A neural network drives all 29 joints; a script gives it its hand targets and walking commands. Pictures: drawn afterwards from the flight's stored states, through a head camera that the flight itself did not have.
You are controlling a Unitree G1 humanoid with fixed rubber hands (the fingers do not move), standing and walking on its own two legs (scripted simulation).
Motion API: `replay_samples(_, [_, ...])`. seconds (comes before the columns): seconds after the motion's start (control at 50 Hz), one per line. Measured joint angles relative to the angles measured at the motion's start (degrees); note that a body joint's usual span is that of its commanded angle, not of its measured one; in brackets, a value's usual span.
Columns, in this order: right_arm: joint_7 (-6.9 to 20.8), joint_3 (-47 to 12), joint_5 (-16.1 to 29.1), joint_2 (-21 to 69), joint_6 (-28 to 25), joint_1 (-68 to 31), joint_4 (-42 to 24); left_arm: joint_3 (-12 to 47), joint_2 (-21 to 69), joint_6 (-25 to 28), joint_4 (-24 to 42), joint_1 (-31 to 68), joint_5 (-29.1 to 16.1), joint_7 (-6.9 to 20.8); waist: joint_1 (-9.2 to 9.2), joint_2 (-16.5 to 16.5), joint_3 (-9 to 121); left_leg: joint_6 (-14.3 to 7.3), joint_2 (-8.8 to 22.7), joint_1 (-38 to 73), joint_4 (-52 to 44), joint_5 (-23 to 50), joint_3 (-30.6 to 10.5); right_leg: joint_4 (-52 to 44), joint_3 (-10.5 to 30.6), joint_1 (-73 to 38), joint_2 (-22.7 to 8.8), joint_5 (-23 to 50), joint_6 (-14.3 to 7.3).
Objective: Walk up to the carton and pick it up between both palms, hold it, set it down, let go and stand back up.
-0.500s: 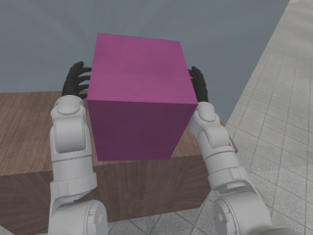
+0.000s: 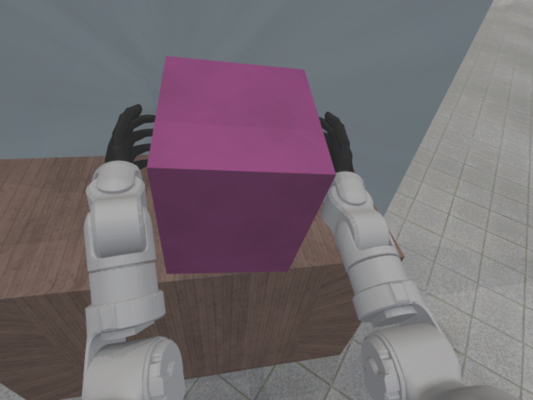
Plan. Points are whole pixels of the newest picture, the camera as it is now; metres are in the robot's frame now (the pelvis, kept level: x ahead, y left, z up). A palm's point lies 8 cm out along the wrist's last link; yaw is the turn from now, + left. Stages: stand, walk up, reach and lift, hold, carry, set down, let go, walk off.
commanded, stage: hold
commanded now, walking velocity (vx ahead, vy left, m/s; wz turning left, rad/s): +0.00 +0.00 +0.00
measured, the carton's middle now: (233, 175) +0.40 +0.01 +0.15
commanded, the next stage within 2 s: none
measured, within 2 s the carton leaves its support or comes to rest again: neither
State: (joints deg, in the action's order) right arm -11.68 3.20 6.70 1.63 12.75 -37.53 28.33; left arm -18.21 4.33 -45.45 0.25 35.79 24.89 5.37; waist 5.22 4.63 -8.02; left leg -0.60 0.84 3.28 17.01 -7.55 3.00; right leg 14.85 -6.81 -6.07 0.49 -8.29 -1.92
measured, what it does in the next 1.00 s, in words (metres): stands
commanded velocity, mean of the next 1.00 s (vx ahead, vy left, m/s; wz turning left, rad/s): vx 0.00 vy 0.00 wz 0.00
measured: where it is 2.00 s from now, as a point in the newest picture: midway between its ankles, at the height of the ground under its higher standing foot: outside the picture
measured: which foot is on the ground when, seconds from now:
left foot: down 0.00-1.00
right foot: down 0.00-1.00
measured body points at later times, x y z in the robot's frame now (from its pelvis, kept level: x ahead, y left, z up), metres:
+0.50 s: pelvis +0.00 -0.01 +0.00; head -0.04 +0.02 +0.45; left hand +0.37 +0.15 +0.20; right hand +0.37 -0.15 +0.18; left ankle +0.04 +0.11 -0.75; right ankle +0.02 -0.09 -0.75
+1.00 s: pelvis +0.00 +0.00 +0.00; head -0.03 +0.03 +0.45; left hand +0.37 +0.15 +0.19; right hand +0.37 -0.14 +0.18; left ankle +0.04 +0.11 -0.75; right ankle +0.02 -0.09 -0.75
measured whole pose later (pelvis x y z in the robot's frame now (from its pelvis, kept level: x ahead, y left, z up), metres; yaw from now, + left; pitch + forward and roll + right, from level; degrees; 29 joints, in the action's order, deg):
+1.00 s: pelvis +0.00 +0.00 +0.00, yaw +0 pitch -13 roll +0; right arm -11.8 2.8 6.9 1.4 11.8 -37.2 28.8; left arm -17.9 4.6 -44.9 0.3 35.3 25.5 5.4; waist 4.9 4.9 -8.6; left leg -0.6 0.8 2.9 17.0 -7.2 3.2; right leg 15.4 -6.7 -5.4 0.4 -8.3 -2.0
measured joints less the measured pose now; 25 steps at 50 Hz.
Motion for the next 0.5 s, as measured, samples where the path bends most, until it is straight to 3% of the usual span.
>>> replay_samples(0.5, [-0.07,0.24,-0.31,-0.05,-0.58,-0.39,1.20,-0.71,0.29,1.22,-1.59,0.42,0.51,0.35,-0.15,0.02,0.08,0.51,0.28,0.01,-0.74,0.67,-0.14,0.37,-0.19,0.46,0.30,-0.08,-0.57])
